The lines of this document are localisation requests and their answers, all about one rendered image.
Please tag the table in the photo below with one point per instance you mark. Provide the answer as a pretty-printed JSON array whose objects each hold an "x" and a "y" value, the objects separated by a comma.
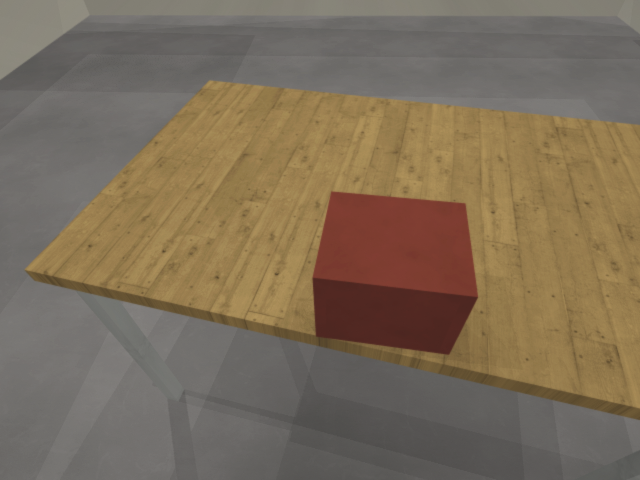
[{"x": 220, "y": 217}]

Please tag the carton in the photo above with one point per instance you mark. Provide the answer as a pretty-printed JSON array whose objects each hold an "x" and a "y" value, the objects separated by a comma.
[{"x": 394, "y": 272}]

